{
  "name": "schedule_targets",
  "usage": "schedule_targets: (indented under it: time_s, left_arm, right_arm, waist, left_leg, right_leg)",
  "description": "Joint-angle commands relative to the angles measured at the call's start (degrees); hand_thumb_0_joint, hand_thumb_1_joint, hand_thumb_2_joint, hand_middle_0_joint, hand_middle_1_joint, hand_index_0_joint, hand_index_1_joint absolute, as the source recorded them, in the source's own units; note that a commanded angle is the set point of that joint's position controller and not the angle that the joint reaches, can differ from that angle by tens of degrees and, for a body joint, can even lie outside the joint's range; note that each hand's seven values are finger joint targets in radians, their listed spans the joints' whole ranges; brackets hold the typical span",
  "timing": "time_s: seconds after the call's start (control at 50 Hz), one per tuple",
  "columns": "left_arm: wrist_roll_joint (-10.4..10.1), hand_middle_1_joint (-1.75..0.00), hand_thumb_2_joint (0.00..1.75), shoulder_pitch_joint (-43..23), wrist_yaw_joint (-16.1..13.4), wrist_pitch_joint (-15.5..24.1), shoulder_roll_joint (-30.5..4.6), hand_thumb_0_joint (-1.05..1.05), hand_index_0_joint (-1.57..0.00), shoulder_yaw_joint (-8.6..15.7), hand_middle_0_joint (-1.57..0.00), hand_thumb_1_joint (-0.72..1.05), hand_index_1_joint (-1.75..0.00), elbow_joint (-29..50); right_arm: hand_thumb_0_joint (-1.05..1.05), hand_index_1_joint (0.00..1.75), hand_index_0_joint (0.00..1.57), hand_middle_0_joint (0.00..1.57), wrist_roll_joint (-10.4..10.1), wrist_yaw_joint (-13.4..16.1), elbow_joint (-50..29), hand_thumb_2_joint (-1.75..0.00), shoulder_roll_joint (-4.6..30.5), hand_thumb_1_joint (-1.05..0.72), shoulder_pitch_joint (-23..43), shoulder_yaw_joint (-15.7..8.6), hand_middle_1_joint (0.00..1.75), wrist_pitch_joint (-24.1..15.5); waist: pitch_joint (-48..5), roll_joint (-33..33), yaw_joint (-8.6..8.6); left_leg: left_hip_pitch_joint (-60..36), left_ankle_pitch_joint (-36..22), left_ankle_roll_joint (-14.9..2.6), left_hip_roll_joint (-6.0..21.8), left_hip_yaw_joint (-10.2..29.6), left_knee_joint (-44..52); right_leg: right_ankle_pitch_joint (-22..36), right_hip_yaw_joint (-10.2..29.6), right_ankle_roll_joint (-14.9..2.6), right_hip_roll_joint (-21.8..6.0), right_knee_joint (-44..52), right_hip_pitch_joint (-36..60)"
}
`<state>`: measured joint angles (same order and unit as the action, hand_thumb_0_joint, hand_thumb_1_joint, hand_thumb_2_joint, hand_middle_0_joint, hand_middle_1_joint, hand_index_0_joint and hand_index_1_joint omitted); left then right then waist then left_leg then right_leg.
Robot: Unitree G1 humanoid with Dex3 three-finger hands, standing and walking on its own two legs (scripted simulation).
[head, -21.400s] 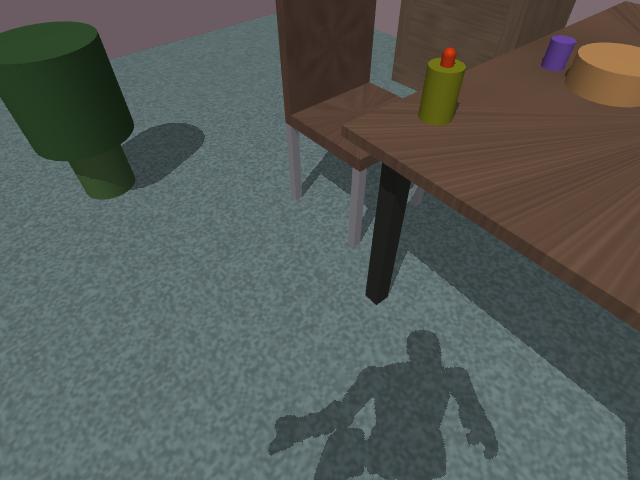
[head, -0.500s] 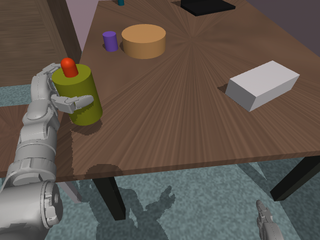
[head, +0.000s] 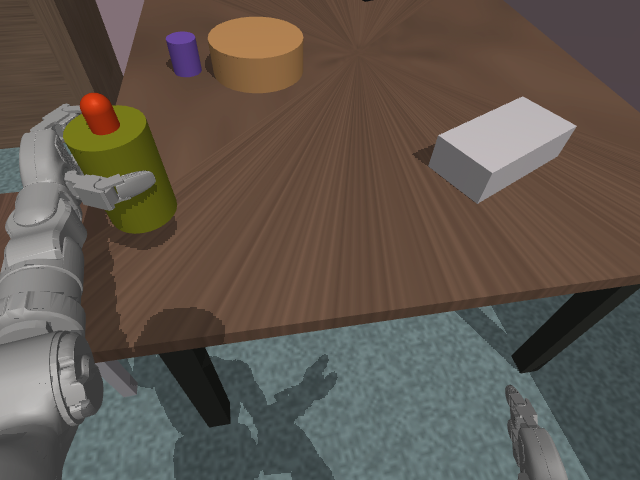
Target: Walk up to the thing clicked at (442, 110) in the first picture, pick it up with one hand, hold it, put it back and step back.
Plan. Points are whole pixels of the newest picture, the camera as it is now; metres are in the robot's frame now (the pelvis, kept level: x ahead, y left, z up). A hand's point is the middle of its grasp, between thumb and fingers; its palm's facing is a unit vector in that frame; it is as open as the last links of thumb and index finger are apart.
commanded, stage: crouch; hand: left
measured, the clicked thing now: (121, 160) +0.49 +0.20 +0.16
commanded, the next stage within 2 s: lower in 0.02 s
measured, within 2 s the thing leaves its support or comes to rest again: rests again in 0.92 s
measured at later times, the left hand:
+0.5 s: hand (124, 184) +0.52 +0.22 +0.10, palm faces +0.18 -0.98 +0.00, open 11.7 cm
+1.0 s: hand (131, 199) +0.52 +0.22 +0.07, palm faces +0.17 -0.99 -0.01, open 11.7 cm
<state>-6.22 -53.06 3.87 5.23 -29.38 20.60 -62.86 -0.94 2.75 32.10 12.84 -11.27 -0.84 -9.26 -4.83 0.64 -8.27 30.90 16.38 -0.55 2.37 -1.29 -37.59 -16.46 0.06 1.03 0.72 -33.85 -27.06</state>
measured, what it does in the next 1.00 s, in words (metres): stands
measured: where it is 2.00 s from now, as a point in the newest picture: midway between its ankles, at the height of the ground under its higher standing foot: outside the picture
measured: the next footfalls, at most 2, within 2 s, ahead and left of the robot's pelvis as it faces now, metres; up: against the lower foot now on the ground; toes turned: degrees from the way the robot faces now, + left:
none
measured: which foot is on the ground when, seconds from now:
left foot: down 0.00-1.00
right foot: down 0.00-1.00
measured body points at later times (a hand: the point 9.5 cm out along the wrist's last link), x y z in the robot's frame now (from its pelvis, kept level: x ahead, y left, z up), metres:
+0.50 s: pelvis +0.00 +0.01 -0.02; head +0.09 +0.03 +0.42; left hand +0.50 +0.27 +0.10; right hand +0.15 -0.25 -0.08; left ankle +0.02 +0.11 -0.72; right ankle +0.00 -0.13 -0.72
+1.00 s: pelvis +0.00 +0.01 -0.03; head +0.11 +0.04 +0.40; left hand +0.51 +0.28 +0.07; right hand +0.15 -0.25 -0.08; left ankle +0.02 +0.11 -0.72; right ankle +0.00 -0.13 -0.72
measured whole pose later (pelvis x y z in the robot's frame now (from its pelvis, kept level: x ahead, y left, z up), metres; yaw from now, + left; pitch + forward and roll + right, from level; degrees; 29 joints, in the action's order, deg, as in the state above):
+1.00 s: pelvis +0.00 +0.01 -0.03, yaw -1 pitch +19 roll -4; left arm -3.2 -53.4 5.4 13.0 -32.7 23.7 -66.2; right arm 1.4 0.1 15.7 11.9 -15.6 0.9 -4.7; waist -6.2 0.8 -11.4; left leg 48.7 22.9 -1.0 3.4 -0.4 -53.0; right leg -22.3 -0.5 1.5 1.6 -47.7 -44.0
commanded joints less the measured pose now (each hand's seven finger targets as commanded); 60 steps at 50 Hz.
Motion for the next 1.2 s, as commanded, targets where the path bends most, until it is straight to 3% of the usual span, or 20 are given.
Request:
schedule_targets:
  time_s: [0.0, 0.06, 0.1, 0.12, 0.18, 0.24, 0.28, 0.36, 0.38, 0.42, 0.48, 0.66, 0.72, 0.9, 0.96, 1.0, 1.02, 1.06, 1.1, 1.18]
  left_arm:
    - [-1.49, -1.44, 1.3, -38.15, 0.29, 7.33, -19.26, 0.0, -1.3, 3.15, -1.28, -0.02, -1.45, 18.49]
    - [-1.58, -1.43, 1.28, -37.12, 0.43, 7.35, -19.98, 0.0, -1.3, 3.64, -1.28, -0.01, -1.43, 16.63]
    - [-2.14, -1.43, 1.29, -38.72, 0.92, 7.66, -16.42, 0.0, -1.3, 1.19, -1.28, 0.0, -1.44, 18.73]
    - [-1.85, -1.42, 1.25, -36.25, 0.69, 7.34, -20.93, 0.0, -1.29, 4.39, -1.27, -0.06, -1.43, 15.76]
    - [-1.18, -1.38, 1.22, -36.06, 1.07, 7.57, -15.46, 0.0, -1.26, 1.68, -1.25, -0.06, -1.39, 12.98]
    - [-1.02, -1.4, 1.23, -34.33, 1.28, 8.17, -13.53, 0.0, -1.28, 0.47, -1.26, -0.06, -1.41, 10.17]
    - [-0.74, -1.38, 1.22, -36.33, 0.68, 8.95, -18.12, 0.0, -1.26, 3.14, -1.25, -0.07, -1.39, 12.56]
    - [-0.46, -1.35, 1.19, -36.27, 0.27, 10.18, -19.24, 0.0, -1.22, 4.08, -1.2, -0.07, -1.36, 13.29]
    - [-0.3, -1.35, 1.19, -37.84, 0.48, 10.87, -19.75, 0.0, -1.22, 3.83, -1.2, -0.06, -1.35, 16.23]
    - [-0.63, -1.35, 1.19, -41.05, 0.74, 12.15, -22.11, 0.0, -1.22, 5.17, -1.2, -0.08, -1.36, 20.66]
    - [-1.08, -1.35, 1.19, -39.66, 0.88, 12.56, -20.64, 0.0, -1.21, 5.02, -1.19, -0.11, -1.36, 18.42]
    - [1.1, -1.4, 1.25, -33.76, -0.29, 12.51, -20.18, 0.0, -1.25, 5.44, -1.24, -0.09, -1.41, 11.45]
    - [1.63, -1.41, 1.25, -33.44, 0.92, 12.57, -17.32, 0.0, -1.27, 3.23, -1.25, -0.09, -1.42, 10.44]
    - [0.9, -1.38, 1.22, -37.64, 1.31, 14.26, -21.92, 0.0, -1.23, 5.6, -1.22, -0.07, -1.39, 16.37]
    - [0.51, -1.38, 1.23, -38.12, 1.12, 15.03, -21.72, 0.0, -1.23, 5.61, -1.21, -0.06, -1.39, 17.22]
    - [0.93, -1.39, 1.24, -35.49, 0.57, 14.84, -22.48, 0.0, -1.23, 6.49, -1.22, -0.09, -1.4, 13.83]
    - [1.22, -1.39, 1.24, -37.48, 0.64, 15.23, -20.75, 0.0, -1.23, 4.95, -1.22, -0.08, -1.4, 16.93]
    - [1.59, -1.39, 1.24, -34.92, 0.6, 14.9, -21.19, 0.0, -1.23, 5.73, -1.22, -0.1, -1.4, 11.69]
    - [1.61, -1.41, 1.27, -36.52, 0.97, 15.22, -19.83, 0.0, -1.25, 4.33, -1.24, -0.07, -1.42, 14.06]
    - [2.13, -1.4, 1.2, -34.08, 0.95, 14.79, -19.9, 0.0, -1.33, 4.94, -1.31, -0.05, -1.4, 10.2]
  right_arm:
    - [0.0, 0.05, 0.05, 0.05, -0.12, 0.66, -9.27, -0.06, 8.43, 0.54, 3.8, -3.41, 0.05, -2.63]
    - [0.0, 0.05, 0.05, 0.05, -0.11, 0.82, -10.34, -0.06, 9.7, 0.53, 3.03, -4.43, 0.05, -2.31]
    - [0.0, 0.05, 0.05, 0.05, -0.41, 0.36, -11.86, -0.06, 7.0, 0.54, 4.43, -2.08, 0.05, -2.27]
    - [0.0, 0.05, 0.05, 0.05, -0.07, 0.77, -10.21, -0.06, 10.71, 0.52, 1.8, -5.2, 0.05, -2.13]
    - [0.0, 0.05, 0.05, 0.05, 0.11, -0.18, -10.28, -0.06, 6.24, 0.52, 2.99, -1.55, 0.05, -1.74]
    - [0.0, 0.05, 0.05, 0.05, 0.32, -0.43, -11.2, -0.06, 6.85, 0.53, 4.26, -2.0, 0.05, -1.7]
    - [0.0, 0.05, 0.05, 0.05, 0.77, -0.39, -11.81, -0.06, 8.27, 0.53, 2.67, -3.08, 0.05, -1.43]
    - [0.0, 0.05, 0.05, 0.05, 1.25, -0.33, -15.2, -0.06, 10.99, 0.53, -0.63, -5.34, 0.05, -1.1]
    - [0.0, 0.05, 0.05, 0.05, 1.13, -0.64, -16.3, -0.06, 8.45, 0.53, 0.89, -3.01, 0.05, -1.13]
    - [0.0, 0.05, 0.05, 0.05, 1.1, -0.59, -17.8, -0.06, 8.38, 0.52, 0.46, -2.78, 0.05, -0.96]
    - [0.0, 0.05, 0.05, 0.05, 1.06, -0.72, -20.01, -0.06, 7.53, 0.51, 2.16, -1.83, 0.05, -1.02]
    - [0.0, 0.05, 0.05, 0.05, 1.88, -1.08, -20.12, -0.06, 9.13, 0.52, -2.16, -4.39, 0.05, 0.2]
    - [0.0, 0.05, 0.05, 0.05, 1.94, -1.8, -20.24, -0.06, 6.64, 0.53, -2.74, -1.93, 0.05, 0.78]
    - [0.0, 0.05, 0.05, 0.05, 2.02, -1.52, -26.05, -0.06, 9.82, 0.52, -2.31, -4.44, 0.05, 1.19]
    - [0.0, 0.05, 0.05, 0.05, 1.76, -1.57, -28.11, -0.06, 8.19, 0.52, -2.44, -2.88, 0.05, 1.43]
    - [0.0, 0.05, 0.05, 0.05, 2.07, -1.33, -26.04, -0.06, 9.62, 0.52, -4.97, -4.34, 0.05, 1.62]
    - [0.0, 0.05, 0.05, 0.05, 2.03, -1.69, -27.12, -0.06, 7.25, 0.52, -4.28, -2.09, 0.05, 1.6]
    - [0.0, 0.05, 0.05, 0.05, 2.28, -1.52, -27.33, -0.06, 9.49, 0.52, -4.94, -4.04, 0.05, 1.68]
    - [0.0, 0.05, 0.05, 0.05, 2.15, -2.03, -26.38, -0.06, 5.99, 0.52, -5.45, -0.78, 0.05, 1.9]
    - [0.0, 0.05, 0.05, 0.05, 2.55, -2.07, -26.87, -0.05, 8.21, 0.53, -4.97, -2.83, 0.05, 2.29]
  waist:
    - [-28.92, 8.03, -0.13]
    - [-29.63, 7.38, -0.85]
    - [-30.71, 8.81, -0.59]
    - [-30.41, 7.77, -1.02]
    - [-26.53, 8.99, -1.23]
    - [-24.65, 7.47, -2.06]
    - [-28.0, 8.68, -1.7]
    - [-32.48, 8.49, -2.68]
    - [-32.67, 10.16, -1.72]
    - [-38.64, 11.07, -1.35]
    - [-36.09, 11.01, -1.33]
    - [-32.18, 11.62, -2.95]
    - [-29.76, 12.38, -3.0]
    - [-35.75, 12.28, -3.47]
    - [-37.99, 12.53, -3.36]
    - [-35.4, 12.36, -3.52]
    - [-35.98, 14.4, -3.57]
    - [-34.31, 13.38, -4.0]
    - [-34.42, 14.97, -4.22]
    - [-32.17, 14.46, -3.99]
  left_leg:
    - [-19.08, -17.53, -0.81, -0.49, 1.27, 0.67]
    - [-20.15, -19.45, -0.88, -0.11, 1.57, -0.46]
    - [-19.88, -20.45, -0.89, -0.3, 1.45, -1.14]
    - [-20.33, -23.02, -0.69, 0.21, 1.84, -1.65]
    - [-18.56, -22.49, -0.33, 0.75, 2.37, -2.01]
    - [-15.34, -17.95, -0.87, 0.67, 2.3, -3.33]
    - [-15.17, -17.69, -0.76, 0.67, 2.11, -4.05]
    - [-17.76, -21.04, -0.29, 1.34, 3.01, -5.78]
    - [-16.77, -20.89, -0.23, 1.12, 2.93, -6.09]
    - [-17.93, -23.82, -0.28, 1.09, 3.1, -6.95]
    - [-17.24, -23.57, -0.1, 1.08, 3.4, -7.61]
    - [-12.42, -23.14, -0.48, 1.05, 3.02, -10.0]
    - [-12.04, -22.62, -0.19, 1.49, 3.47, -10.16]
    - [-11.91, -21.93, -0.37, 1.24, 3.63, -11.88]
    - [-12.18, -21.82, -0.58, 1.03, 3.59, -12.42]
    - [-10.5, -20.25, -0.37, 0.98, 3.49, -12.16]
    - [-11.31, -20.89, -0.27, 0.93, 3.48, -12.39]
    - [-11.39, -21.0, 0.03, 1.39, 3.96, -12.61]
    - [-10.17, -20.17, -0.36, 1.04, 3.48, -13.3]
    - [-8.6, -18.41, -0.03, 1.46, 3.98, -13.2]
  right_leg:
    - [16.15, -0.88, -1.43, 0.64, 1.96, 3.19]
    - [16.72, -1.03, -1.38, 0.96, 1.46, 1.55]
    - [17.89, -0.88, -1.24, 0.8, 0.9, 2.48]
    - [18.67, -1.11, -1.46, 1.09, 0.56, 1.17]
    - [16.17, -1.52, -1.91, 1.37, -0.11, -3.46]
    - [13.44, -1.39, -1.74, 1.37, -1.01, -6.52]
    - [13.66, -1.37, -1.75, 1.23, -2.15, -5.54]
    - [14.82, -1.75, -1.89, 1.69, -3.86, -6.45]
    - [14.7, -1.57, -1.85, 1.48, -4.28, -5.71]
    - [17.07, -1.48, -1.86, 1.4, -5.37, -3.5]
    - [15.74, -1.56, -1.95, 1.66, -6.0, -5.72]
    - [16.63, -1.43, -1.93, 1.61, -7.75, -9.01]
    - [13.98, -2.05, -2.25, 2.02, -8.23, -12.71]
    - [15.01, -1.67, -2.02, 1.89, -10.38, -10.7]
    - [15.14, -1.56, -1.84, 1.85, -10.92, -9.66]
    - [14.17, -1.66, -2.09, 1.8, -11.17, -10.09]
    - [14.07, -1.58, -2.18, 1.78, -11.28, -11.44]
    - [12.46, -2.14, -2.42, 2.1, -11.48, -13.62]
    - [13.24, -1.75, -2.27, 1.85, -11.68, -13.22]
    - [10.66, -2.19, -2.64, 2.15, -12.21, -16.1]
